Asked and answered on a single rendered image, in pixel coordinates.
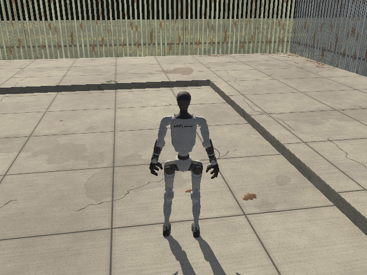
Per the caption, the robot right hand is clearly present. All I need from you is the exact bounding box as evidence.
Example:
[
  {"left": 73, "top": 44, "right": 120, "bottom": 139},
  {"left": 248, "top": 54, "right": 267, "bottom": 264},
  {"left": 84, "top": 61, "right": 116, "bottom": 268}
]
[{"left": 206, "top": 164, "right": 219, "bottom": 179}]

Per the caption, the left robot upper arm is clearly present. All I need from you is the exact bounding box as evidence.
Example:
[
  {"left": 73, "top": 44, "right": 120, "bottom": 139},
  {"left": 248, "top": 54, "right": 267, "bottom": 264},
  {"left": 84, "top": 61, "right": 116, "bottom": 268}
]
[{"left": 156, "top": 116, "right": 171, "bottom": 147}]

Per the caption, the right robot forearm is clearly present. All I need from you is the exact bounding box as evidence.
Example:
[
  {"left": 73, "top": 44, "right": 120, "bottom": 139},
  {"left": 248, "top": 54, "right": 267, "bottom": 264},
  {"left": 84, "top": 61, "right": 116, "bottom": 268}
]
[{"left": 205, "top": 139, "right": 217, "bottom": 166}]

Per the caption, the robot torso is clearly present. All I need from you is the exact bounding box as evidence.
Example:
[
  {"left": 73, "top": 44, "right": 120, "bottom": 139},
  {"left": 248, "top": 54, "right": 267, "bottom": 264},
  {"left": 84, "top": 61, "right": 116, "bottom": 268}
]
[{"left": 170, "top": 113, "right": 197, "bottom": 172}]

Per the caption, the left robot forearm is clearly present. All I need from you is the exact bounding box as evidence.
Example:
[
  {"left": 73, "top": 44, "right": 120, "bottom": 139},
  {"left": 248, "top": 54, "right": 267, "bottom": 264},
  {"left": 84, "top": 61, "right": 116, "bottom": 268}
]
[{"left": 151, "top": 139, "right": 162, "bottom": 163}]

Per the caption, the left robot shin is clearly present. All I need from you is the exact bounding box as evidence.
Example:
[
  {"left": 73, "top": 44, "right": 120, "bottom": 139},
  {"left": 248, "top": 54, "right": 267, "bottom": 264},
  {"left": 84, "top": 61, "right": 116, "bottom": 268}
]
[{"left": 163, "top": 190, "right": 172, "bottom": 228}]

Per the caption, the right robot upper arm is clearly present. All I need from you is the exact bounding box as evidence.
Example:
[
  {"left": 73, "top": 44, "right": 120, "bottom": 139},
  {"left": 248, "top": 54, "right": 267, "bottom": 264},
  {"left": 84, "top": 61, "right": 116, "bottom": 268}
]
[{"left": 196, "top": 116, "right": 211, "bottom": 148}]

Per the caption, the robot left hand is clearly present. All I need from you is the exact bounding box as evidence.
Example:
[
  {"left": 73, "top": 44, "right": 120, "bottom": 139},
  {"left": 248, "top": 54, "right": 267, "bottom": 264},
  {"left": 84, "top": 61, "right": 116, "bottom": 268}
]
[{"left": 149, "top": 162, "right": 163, "bottom": 176}]

